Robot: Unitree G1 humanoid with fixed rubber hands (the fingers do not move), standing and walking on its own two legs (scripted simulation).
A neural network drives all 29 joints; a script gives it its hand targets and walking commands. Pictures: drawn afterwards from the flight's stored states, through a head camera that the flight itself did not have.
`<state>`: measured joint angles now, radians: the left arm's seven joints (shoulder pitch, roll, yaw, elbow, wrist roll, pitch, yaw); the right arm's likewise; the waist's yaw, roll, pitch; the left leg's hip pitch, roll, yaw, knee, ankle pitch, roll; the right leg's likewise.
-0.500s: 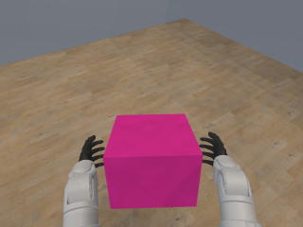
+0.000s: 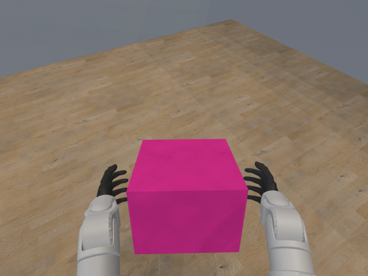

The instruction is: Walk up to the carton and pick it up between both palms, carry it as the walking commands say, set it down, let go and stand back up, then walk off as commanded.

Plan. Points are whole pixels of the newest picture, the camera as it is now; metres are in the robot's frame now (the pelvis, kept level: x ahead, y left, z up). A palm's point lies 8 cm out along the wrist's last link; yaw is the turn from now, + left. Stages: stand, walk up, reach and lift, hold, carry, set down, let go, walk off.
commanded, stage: carry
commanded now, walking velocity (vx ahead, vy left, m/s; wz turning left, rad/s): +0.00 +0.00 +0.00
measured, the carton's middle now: (185, 189) +0.37 +0.00 -0.11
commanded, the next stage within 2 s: none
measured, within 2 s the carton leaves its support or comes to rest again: neither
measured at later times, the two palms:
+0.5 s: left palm (102, 189) +0.29 +0.19 +0.04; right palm (259, 185) +0.29 -0.16 +0.04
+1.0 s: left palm (98, 183) +0.31 +0.20 +0.03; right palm (250, 178) +0.31 -0.14 +0.03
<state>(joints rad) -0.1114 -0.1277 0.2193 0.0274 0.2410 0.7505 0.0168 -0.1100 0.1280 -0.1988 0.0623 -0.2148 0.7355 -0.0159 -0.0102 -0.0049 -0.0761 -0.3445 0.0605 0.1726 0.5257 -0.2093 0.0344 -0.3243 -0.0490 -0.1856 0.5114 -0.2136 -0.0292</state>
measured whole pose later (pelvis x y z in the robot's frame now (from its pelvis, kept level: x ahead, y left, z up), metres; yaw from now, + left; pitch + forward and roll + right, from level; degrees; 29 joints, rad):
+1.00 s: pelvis +0.04 +0.02 +0.00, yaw +0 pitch +2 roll -1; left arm -0.10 -0.13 0.20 -0.01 0.23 0.77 0.03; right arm -0.11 0.13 -0.20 0.03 -0.21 0.76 -0.02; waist 0.00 -0.01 -0.07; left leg -0.31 0.04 0.18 0.58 -0.31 0.06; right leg -0.28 -0.08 -0.18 0.55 -0.29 0.02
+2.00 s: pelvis +0.05 +0.04 +0.00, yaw +0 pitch +1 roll -1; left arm -0.13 -0.11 0.19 0.00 0.23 0.78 0.03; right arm -0.11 0.13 -0.19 0.02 -0.21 0.77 -0.03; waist 0.00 0.00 -0.07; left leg -0.29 0.02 0.19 0.59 -0.33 0.09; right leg -0.26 -0.10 -0.16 0.55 -0.30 0.05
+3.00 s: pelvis +0.04 -0.03 -0.01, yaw +12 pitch +14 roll -1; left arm -0.31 -0.06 0.24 0.52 0.24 0.35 -0.04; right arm -0.25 0.14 -0.44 0.42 -0.24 0.39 -0.02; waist -0.09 0.00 -0.07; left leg -0.60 -0.04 -0.10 0.57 -0.21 0.00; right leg -0.53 0.05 -0.01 0.56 -0.28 -0.04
